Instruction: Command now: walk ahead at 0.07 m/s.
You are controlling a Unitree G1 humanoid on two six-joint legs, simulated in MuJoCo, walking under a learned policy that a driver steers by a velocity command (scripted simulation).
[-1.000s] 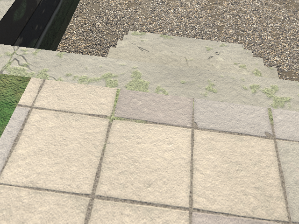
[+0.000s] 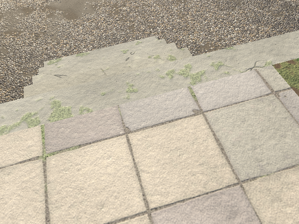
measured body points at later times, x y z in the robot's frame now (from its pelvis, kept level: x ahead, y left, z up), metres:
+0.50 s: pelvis +0.13 +0.05 +0.00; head +0.15 +0.08 +0.45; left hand +0.28 +0.34 -0.08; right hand +0.19 -0.22 -0.11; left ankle +0.00 +0.13 -0.74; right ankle +0.29 -0.07 -0.69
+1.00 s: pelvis +0.39 +0.10 +0.00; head +0.41 +0.12 +0.45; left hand +0.27 +0.36 -0.12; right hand +0.69 -0.02 -0.08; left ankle +0.46 +0.31 -0.70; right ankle +0.38 -0.03 -0.74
